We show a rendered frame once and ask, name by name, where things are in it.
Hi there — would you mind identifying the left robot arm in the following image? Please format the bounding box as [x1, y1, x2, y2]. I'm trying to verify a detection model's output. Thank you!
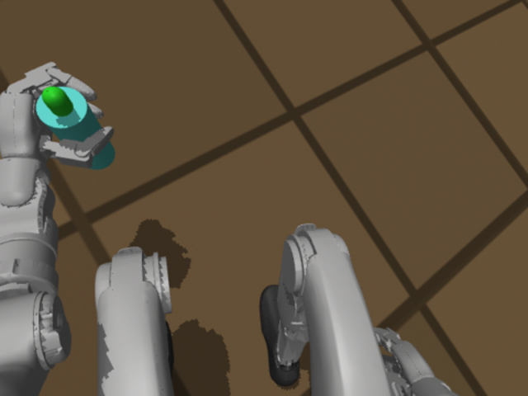
[0, 157, 72, 396]

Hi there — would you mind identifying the right robot hand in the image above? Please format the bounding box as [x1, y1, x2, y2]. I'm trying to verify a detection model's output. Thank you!
[374, 327, 436, 396]

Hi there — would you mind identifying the bottle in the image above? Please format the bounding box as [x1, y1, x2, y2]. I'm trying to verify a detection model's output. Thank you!
[36, 87, 116, 170]

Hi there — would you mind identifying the right robot arm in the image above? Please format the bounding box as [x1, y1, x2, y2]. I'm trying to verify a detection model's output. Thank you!
[410, 377, 459, 396]

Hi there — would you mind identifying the right robot foot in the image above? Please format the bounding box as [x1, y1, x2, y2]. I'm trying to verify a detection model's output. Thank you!
[260, 285, 299, 386]

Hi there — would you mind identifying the left robot hand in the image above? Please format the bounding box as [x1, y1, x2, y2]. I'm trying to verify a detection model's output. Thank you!
[0, 62, 114, 168]

